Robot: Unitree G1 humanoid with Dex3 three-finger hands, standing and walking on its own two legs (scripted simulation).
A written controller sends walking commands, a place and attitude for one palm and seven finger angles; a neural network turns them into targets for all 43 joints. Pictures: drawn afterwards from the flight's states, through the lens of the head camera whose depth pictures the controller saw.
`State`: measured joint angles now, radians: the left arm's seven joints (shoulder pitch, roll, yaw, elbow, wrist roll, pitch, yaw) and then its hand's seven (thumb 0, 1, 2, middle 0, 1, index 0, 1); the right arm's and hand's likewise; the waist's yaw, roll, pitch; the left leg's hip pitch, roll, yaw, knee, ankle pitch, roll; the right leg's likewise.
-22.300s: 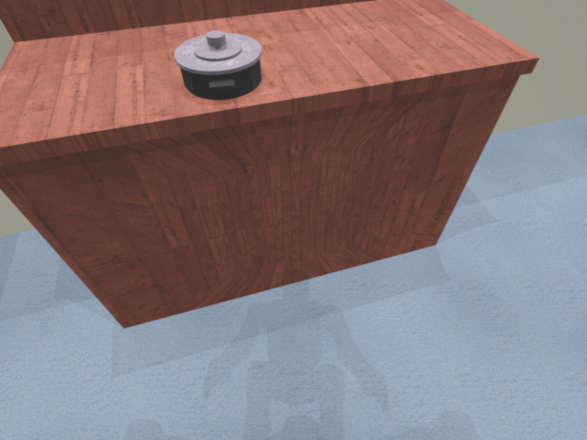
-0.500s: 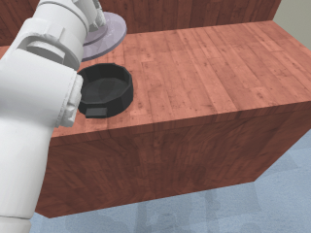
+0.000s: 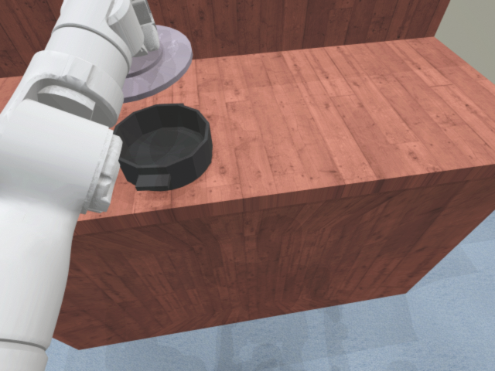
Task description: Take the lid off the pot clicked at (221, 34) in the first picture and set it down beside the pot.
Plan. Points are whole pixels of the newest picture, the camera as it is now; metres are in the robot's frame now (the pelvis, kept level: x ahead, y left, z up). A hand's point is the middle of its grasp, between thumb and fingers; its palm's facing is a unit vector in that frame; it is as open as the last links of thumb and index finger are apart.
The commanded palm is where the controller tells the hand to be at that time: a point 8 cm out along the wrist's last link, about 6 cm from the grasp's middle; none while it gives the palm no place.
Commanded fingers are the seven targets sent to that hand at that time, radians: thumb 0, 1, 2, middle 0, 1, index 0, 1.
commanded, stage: move the lid sideways beside the pot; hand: left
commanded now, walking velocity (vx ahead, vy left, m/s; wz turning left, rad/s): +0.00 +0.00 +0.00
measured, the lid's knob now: (121, 41) +0.52 +0.14 +0.28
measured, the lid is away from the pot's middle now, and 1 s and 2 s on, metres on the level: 0.02 0.15 0.25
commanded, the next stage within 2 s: lower the lid onto the table in 1.90 s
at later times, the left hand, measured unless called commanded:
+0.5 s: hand (71, 44) +0.48 +0.19 +0.30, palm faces -0.22 -0.15 -0.96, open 3.4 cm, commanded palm +0.48 +0.19 +0.35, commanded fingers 0.00 0.76 0.83 -0.74 -1.20 -1.17 -1.20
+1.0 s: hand (18, 54) +0.46 +0.25 +0.30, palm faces -0.22 -0.17 -0.96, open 3.4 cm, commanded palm +0.48 +0.25 +0.35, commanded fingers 0.00 0.76 0.83 -0.74 -1.20 -1.17 -1.20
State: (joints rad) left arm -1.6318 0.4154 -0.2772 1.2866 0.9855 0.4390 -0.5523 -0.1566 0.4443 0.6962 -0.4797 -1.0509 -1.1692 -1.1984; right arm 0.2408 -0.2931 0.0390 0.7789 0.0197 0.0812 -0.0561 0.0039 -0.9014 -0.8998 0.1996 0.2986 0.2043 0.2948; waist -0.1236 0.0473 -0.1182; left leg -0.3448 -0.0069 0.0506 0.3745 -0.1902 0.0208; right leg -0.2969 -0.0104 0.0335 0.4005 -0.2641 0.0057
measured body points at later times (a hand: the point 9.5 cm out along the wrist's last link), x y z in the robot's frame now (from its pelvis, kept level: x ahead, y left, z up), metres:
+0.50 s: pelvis +0.00 +0.01 +0.00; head +0.03 +0.00 +0.45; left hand +0.49 +0.20 +0.35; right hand +0.07 -0.27 -0.13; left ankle -0.01 +0.11 -0.74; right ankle -0.05 -0.12 -0.74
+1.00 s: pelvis -0.01 +0.01 +0.00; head +0.02 +0.01 +0.45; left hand +0.47 +0.26 +0.35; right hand +0.05 -0.27 -0.13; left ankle -0.01 +0.11 -0.74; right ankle -0.05 -0.12 -0.74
